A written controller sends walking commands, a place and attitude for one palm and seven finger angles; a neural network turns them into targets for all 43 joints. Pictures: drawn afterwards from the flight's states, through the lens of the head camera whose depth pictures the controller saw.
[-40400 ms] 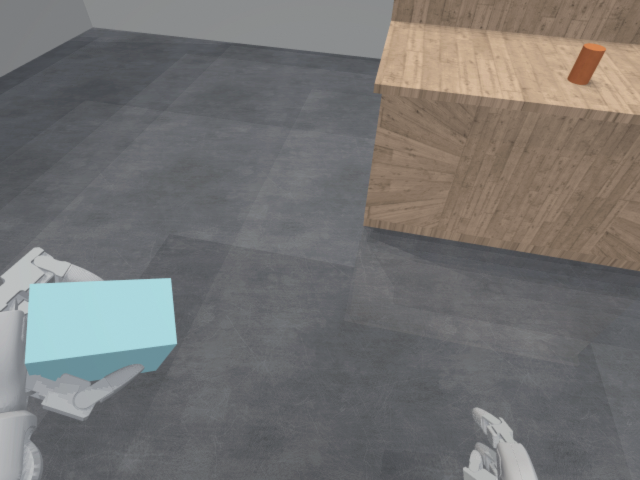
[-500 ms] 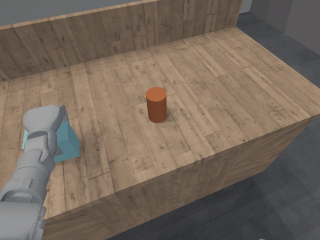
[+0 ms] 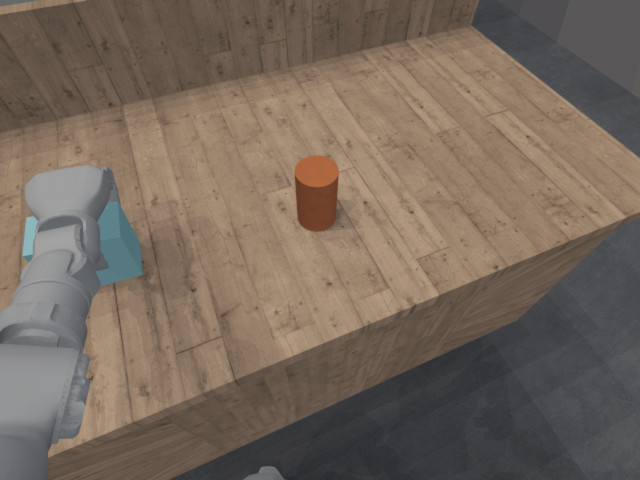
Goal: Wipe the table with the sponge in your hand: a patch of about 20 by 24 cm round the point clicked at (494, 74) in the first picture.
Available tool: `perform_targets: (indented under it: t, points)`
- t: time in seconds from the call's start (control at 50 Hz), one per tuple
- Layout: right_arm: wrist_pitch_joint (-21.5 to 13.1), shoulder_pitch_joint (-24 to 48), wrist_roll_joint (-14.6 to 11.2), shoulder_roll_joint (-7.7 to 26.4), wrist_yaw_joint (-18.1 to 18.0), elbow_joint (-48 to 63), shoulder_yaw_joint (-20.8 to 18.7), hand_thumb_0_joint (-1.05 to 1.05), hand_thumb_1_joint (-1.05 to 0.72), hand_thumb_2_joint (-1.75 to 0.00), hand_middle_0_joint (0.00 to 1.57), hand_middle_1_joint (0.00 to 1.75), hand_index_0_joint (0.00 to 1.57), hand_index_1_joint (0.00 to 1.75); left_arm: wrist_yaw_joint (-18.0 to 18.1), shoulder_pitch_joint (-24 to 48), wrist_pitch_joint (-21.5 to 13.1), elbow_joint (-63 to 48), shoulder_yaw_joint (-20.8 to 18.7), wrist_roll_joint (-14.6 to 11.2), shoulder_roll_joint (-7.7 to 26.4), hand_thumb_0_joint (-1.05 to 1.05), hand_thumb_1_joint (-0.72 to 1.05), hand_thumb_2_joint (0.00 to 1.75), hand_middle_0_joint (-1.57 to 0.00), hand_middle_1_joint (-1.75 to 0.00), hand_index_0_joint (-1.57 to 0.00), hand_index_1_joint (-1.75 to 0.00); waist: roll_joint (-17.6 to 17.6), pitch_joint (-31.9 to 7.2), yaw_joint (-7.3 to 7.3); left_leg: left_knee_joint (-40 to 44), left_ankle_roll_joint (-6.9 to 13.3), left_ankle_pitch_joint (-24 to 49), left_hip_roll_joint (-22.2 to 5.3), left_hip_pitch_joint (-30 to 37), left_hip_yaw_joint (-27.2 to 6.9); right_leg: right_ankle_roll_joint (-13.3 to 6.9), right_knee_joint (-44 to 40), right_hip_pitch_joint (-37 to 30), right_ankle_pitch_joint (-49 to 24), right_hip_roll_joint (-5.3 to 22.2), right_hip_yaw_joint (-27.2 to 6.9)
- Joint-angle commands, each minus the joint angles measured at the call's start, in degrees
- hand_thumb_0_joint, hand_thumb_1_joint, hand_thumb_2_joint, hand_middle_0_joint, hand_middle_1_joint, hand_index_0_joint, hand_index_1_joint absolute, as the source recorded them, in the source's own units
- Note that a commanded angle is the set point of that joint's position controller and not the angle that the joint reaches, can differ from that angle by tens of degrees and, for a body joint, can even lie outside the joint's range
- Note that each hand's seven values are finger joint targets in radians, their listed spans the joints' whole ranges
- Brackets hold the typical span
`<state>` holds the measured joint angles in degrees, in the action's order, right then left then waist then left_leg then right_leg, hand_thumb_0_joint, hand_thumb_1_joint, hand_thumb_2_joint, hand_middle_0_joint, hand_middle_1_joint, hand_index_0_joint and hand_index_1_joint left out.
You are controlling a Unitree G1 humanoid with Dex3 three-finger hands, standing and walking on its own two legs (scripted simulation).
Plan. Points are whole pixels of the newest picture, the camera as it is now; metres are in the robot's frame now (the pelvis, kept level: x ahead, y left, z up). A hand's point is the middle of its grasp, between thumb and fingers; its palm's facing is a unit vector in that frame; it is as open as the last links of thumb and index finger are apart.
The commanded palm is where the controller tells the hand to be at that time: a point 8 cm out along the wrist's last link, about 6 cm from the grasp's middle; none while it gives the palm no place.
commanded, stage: wipe forward along the middle lane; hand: left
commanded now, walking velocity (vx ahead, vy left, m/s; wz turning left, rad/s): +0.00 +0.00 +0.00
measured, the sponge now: (94, 255) +0.41 +0.34 -0.01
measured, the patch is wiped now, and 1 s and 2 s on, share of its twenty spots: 0.95 0.95 0.95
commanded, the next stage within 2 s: slide back across to the first lane in 0.16 s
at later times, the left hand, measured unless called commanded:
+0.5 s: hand (79, 205) +0.45 +0.35 +0.05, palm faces -0.10 -0.01 -0.99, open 10.2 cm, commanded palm +0.43 +0.36 +0.10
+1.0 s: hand (18, 226) +0.42 +0.42 +0.05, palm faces -0.12 -0.01 -0.99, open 10.2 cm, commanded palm +0.40 +0.41 +0.10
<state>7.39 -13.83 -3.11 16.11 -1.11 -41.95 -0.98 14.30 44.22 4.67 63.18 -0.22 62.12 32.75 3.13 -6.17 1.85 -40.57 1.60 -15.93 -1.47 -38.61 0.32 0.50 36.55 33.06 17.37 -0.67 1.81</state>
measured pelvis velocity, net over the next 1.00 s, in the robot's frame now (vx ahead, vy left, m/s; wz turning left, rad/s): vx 0.03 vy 0.02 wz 0.00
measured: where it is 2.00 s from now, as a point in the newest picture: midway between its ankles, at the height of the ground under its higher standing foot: outside the picture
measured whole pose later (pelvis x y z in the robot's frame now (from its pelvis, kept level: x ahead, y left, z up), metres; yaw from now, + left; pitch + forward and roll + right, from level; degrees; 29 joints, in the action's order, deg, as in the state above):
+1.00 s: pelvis +0.03 +0.02 +0.00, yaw +0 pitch +15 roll -4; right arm 9.9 -13.2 -2.5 17.0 -0.7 -40.4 -1.6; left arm 8.8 36.4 -5.9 56.9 -10.7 62.3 42.5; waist 1.7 -5.3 0.7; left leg -41.4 2.7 -19.0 -1.2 -37.0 0.4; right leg 0.8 34.2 30.0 18.6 -0.6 1.7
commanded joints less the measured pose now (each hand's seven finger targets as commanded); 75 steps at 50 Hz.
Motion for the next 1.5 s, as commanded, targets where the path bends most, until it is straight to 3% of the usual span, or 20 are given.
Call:
perform_targets:
  t: [0.0, 0.14, 0.22, 0.26, 0.34, 0.36, 0.48, 0.54, 0.6, 0.66, 0.74, 0.84, 0.94, 1.0, 1.12, 1.2, 1.26, 1.32, 1.38, 1.48]
  points:
    - [-1.3, -3.5, 0.4, 9.8, -0.8, 4.3, -3.0, 0.00, -0.90, -0.90, 0.20, 0.30, 0.20, 0.30, 2.3, 19.8, 0.7, -4.4, -2.5, 1.0, 15.4, 0.00, 0.10, 1.30, -1.20, -1.60, -1.20, -1.60, -2.4, -16.7, 2.55, 4.1, 1.4, 6.7, 1.1, 14.5, -1.5, -3.1, -4.8, -0.7, -7.5, -2.9, 0.6]
    - [-0.9, -5.6, 0.6, 10.0, -0.4, 3.7, -3.0, 0.00, -0.90, -0.90, 0.20, 0.30, 0.20, 0.30, 1.7, 22.8, 1.3, -2.6, -1.1, 1.6, 15.2, 0.00, 0.10, 1.30, -1.20, -1.60, -1.20, -1.60, -1.2, -17.9, 3.48, 3.1, 1.2, 8.6, 0.8, 14.9, -1.6, -3.2, -4.2, 0.9, -8.3, -3.2, 0.9]
    - [-0.9, -6.7, 0.8, 10.6, -0.6, 3.3, -2.8, 0.00, -0.90, -0.90, 0.20, 0.30, 0.20, 0.30, 1.4, 25.5, 1.2, -1.2, -3.0, 2.1, 19.4, 0.00, 0.10, 1.30, -1.20, -1.60, -1.20, -1.60, -0.7, -17.5, 4.03, 2.4, 1.4, 8.1, 0.8, 13.4, -1.6, -3.1, -3.9, 1.5, -8.1, -3.2, 0.7]
    - [-0.9, -6.9, 0.7, 10.2, -0.5, 3.7, -2.8, 0.00, -0.90, -0.90, 0.20, 0.30, 0.20, 0.30, 1.0, 24.2, 1.0, -1.5, -2.5, 1.7, 18.5, 0.00, 0.10, 1.30, -1.20, -1.60, -1.20, -1.60, 0.0, -18.8, 3.43, 2.4, 1.4, 8.0, 1.1, 13.3, -1.3, -3.1, -4.0, 0.5, -8.3, -3.3, 0.6]
    - [-0.2, -7.0, 0.8, 10.5, -0.3, 4.5, -2.9, 0.00, -0.90, -0.90, 0.20, 0.30, 0.20, 0.30, 0.3, 21.2, -0.1, -5.0, -7.5, 1.7, 25.1, 0.00, 0.10, 1.30, -1.20, -1.60, -1.20, -1.60, 1.6, -24.5, 0.99, 1.6, 1.5, 13.0, 1.3, 15.0, -0.9, -3.2, -2.9, -4.9, -14.0, -3.2, 0.1]
    - [-0.2, -6.8, 0.7, 10.4, -0.2, 4.9, -2.9, 0.00, -0.90, -0.90, 0.20, 0.30, 0.20, 0.30, 0.1, 20.8, -0.4, -5.8, -6.7, 1.5, 24.1, 0.00, 0.10, 1.30, -1.20, -1.60, -1.20, -1.60, 1.8, -24.1, 1.11, 1.9, 1.5, 13.0, 1.3, 15.2, -0.8, -3.2, -3.2, -5.1, -13.9, -3.3, 0.1]
    - [0.6, -5.3, 0.3, 11.2, 0.2, 5.1, -2.7, 0.00, -0.90, -0.90, 0.20, 0.30, 0.20, 0.30, -0.2, 18.0, -0.9, -9.6, -11.7, 1.9, 31.1, 0.00, 0.10, 1.30, -1.20, -1.60, -1.20, -1.60, 2.8, -22.5, -0.69, 2.8, 2.0, 14.8, 1.7, 15.3, -0.5, -3.4, -3.8, -8.8, -16.9, -3.1, -0.4]
    - [0.8, -5.2, 0.0, 11.6, 0.3, 5.0, -2.7, 0.00, -0.90, -0.90, 0.20, 0.30, 0.20, 0.30, -0.8, 16.5, -0.4, -8.1, -11.7, 2.4, 32.2, 0.00, 0.10, 1.30, -1.20, -1.60, -1.20, -1.60, 2.5, -18.9, -0.16, 3.3, 2.0, 13.4, 1.9, 14.6, -0.3, -3.3, -4.6, -8.2, -15.9, -3.0, -0.2]
    - [0.6, -5.2, 0.0, 11.7, 0.2, 5.3, -3.0, 0.00, -0.90, -0.90, 0.20, 0.30, 0.20, 0.30, -2.3, 15.8, -1.6, -10.0, -12.3, 1.5, 32.9, 0.00, 0.10, 1.30, -1.20, -1.60, -1.20, -1.60, 3.5, -20.2, -0.48, 3.4, 2.2, 15.2, 1.9, 16.8, -0.3, -3.4, -4.8, -9.4, -17.5, -3.0, -0.3]
    - [0.4, -5.7, -0.1, 11.4, -0.2, 5.3, -3.4, 0.00, -0.90, -0.90, 0.20, 0.30, 0.20, 0.30, -4.0, 14.5, -3.8, -10.8, -9.9, 1.0, 29.3, 0.00, 0.10, 1.30, -1.20, -1.60, -1.20, -1.60, 3.8, -19.2, 0.78, 3.2, 2.2, 16.1, 1.7, 19.0, -0.5, -3.5, -5.4, -7.1, -16.8, -3.2, 0.1]
    - [0.5, -6.5, 0.3, 11.1, -0.5, 4.9, -4.1, 0.00, -0.90, -0.90, 0.20, 0.30, 0.20, 0.30, -5.1, 11.8, -7.4, -14.1, -9.2, 0.9, 26.6, 0.00, 0.10, 1.30, -1.20, -1.60, -1.20, -1.60, 5.6, -21.3, 0.58, 2.2, 1.9, 22.6, 1.0, 24.2, -1.3, -4.0, -5.0, -4.9, -18.8, -3.7, 0.6]
    - [1.4, -5.6, 0.4, 11.5, -0.8, 4.8, -4.1, 0.00, -0.90, -0.90, 0.20, 0.30, 0.20, 0.30, -4.4, 11.7, -9.5, -15.5, -12.8, -0.3, 30.3, 0.00, 0.10, 1.30, -1.20, -1.60, -1.20, -1.60, 3.3, -19.4, 0.18, 2.4, 1.9, 21.9, 1.4, 22.0, -1.2, -4.0, -4.9, -5.7, -19.2, -3.5, 0.7]
    - [2.0, -4.7, 0.9, 11.8, -0.2, 4.8, -4.1, 0.00, -0.90, -0.90, 0.20, 0.30, 0.20, 0.30, -3.0, 10.1, -9.6, -15.6, -15.3, 1.6, 33.1, 0.00, 0.10, 1.30, -1.20, -1.60, -1.20, -1.60, 6.4, -20.5, -1.47, 1.8, 1.2, 26.1, 1.4, 23.0, -1.7, -4.5, -3.4, -4.9, -19.8, -3.5, 1.3]
    - [2.1, -4.3, 1.2, 11.4, 0.3, 5.4, -4.4, 0.00, -0.90, -0.90, 0.20, 0.30, 0.20, 0.30, -2.7, 6.0, -9.3, -16.0, -14.8, 1.6, 31.0, 0.00, 0.10, 1.30, -1.20, -1.60, -1.20, -1.60, 6.3, -23.0, -2.43, 0.9, 0.9, 30.7, 1.1, 24.8, -2.0, -4.5, -2.8, -5.6, -21.6, -3.6, 1.4]
    - [2.2, -3.1, 0.5, 10.8, 0.4, 6.4, -4.5, 0.00, -0.90, -0.90, 0.20, 0.30, 0.20, 0.30, -3.4, 2.9, -8.0, -15.9, -9.5, -1.3, 22.6, 0.00, 0.10, 1.30, -1.20, -1.60, -1.20, -1.60, 1.5, -18.8, -0.54, 2.2, 1.4, 22.7, 0.9, 22.7, -2.3, -3.9, -4.3, -4.4, -17.0, -3.5, 1.7]
    - [2.1, -2.0, 0.2, 10.7, 0.2, 7.1, -4.1, 0.00, -0.90, -0.90, 0.20, 0.30, 0.20, 0.30, -3.5, 1.7, -7.5, -17.6, -8.8, -1.0, 21.9, 0.00, 0.10, 1.30, -1.20, -1.60, -1.20, -1.60, 3.4, -17.3, -1.77, 4.0, 1.1, 19.3, 1.1, 23.2, -3.3, -4.4, -4.9, -3.8, -12.8, -3.5, 1.9]
    - [2.2, -1.8, 0.1, 10.4, 0.1, 6.9, -3.9, 0.00, -0.90, -0.90, 0.20, 0.30, 0.20, 0.30, -3.5, 0.9, -6.3, -15.3, -7.0, -1.1, 19.6, 0.00, 0.10, 1.30, -1.20, -1.60, -1.20, -1.60, 1.4, -14.0, -1.10, 4.9, 1.2, 14.1, 0.9, 21.3, -3.3, -4.4, -5.8, -2.7, -9.2, -3.4, 1.9]
    - [2.2, -1.2, 0.0, 10.2, -0.1, 7.3, -3.4, 0.00, -0.90, -0.90, 0.20, 0.30, 0.20, 0.30, -3.6, 0.8, -6.0, -15.7, -6.1, -1.6, 18.5, 0.00, 0.10, 1.30, -1.20, -1.60, -1.20, -1.60, 1.3, -13.7, -1.18, 5.4, 1.1, 13.0, 1.1, 20.9, -3.4, -4.4, -5.7, -3.2, -8.7, -3.3, 1.9]
    - [1.8, -0.2, 0.0, 9.7, 0.0, 8.3, -3.5, 0.00, -0.90, -0.90, 0.20, 0.30, 0.20, 0.30, -3.7, -2.7, -6.1, -17.9, -5.9, -2.3, 16.3, 0.00, 0.10, 1.30, -1.20, -1.60, -1.20, -1.60, 1.9, -15.9, -2.69, 5.9, 1.1, 14.8, 0.9, 22.0, -3.5, -4.7, -6.1, -5.0, -10.0, -3.3, 1.5]
    - [1.7, 1.0, -0.3, 9.8, -0.1, 8.7, -3.2, 0.00, -0.90, -0.90, 0.20, 0.30, 0.20, 0.30, -3.5, -3.5, -5.1, -19.3, -5.6, -3.1, 15.3, 0.00, 0.10, 1.30, -1.20, -1.60, -1.20, -1.60, 0.1, -13.6, -2.39, 6.7, 1.2, 12.5, 0.9, 20.7, -3.5, -4.5, -6.7, -5.5, -9.1, -3.1, 1.4]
